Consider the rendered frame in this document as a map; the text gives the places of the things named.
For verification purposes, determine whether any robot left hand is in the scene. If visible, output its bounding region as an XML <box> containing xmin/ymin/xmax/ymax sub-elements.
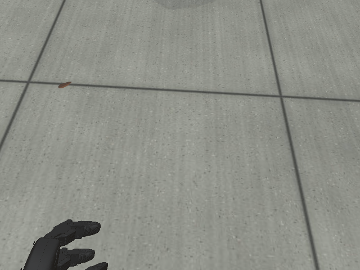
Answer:
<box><xmin>20</xmin><ymin>219</ymin><xmax>108</xmax><ymax>270</ymax></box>

